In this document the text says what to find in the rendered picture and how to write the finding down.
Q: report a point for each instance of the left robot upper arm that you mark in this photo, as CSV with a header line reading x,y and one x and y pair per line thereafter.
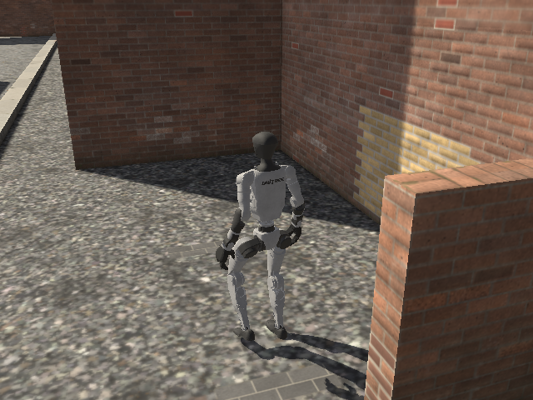
x,y
243,182

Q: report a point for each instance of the right robot hand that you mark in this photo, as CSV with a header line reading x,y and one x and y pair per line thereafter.
x,y
296,230

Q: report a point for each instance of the left robot hand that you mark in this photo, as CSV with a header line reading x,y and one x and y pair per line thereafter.
x,y
222,255

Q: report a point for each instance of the left robot forearm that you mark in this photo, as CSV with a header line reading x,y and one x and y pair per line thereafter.
x,y
234,232

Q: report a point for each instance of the right robot forearm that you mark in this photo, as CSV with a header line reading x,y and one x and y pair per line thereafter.
x,y
297,215

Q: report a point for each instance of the humanoid robot head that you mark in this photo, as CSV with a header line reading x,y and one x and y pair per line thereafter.
x,y
264,144

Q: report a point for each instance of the robot left shin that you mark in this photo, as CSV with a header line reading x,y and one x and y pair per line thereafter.
x,y
239,301

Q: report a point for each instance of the right robot upper arm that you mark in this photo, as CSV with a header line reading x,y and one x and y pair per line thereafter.
x,y
293,185

